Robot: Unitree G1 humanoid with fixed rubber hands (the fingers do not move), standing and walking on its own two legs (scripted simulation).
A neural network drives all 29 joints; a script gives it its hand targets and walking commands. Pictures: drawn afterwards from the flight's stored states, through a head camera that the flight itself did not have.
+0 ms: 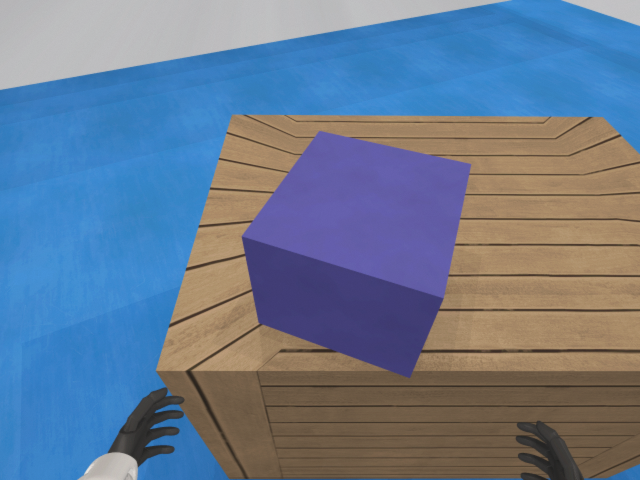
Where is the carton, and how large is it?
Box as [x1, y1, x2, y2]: [242, 131, 470, 377]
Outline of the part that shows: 319,131 242,235 258,321 265,325 409,377 443,298 470,164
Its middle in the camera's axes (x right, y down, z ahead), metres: +0.07 +0.01 +0.61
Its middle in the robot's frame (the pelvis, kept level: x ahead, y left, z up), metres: +0.45 -0.04 +0.02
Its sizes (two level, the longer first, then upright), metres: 0.267 0.251 0.206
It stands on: a pedestal, 0.69 m high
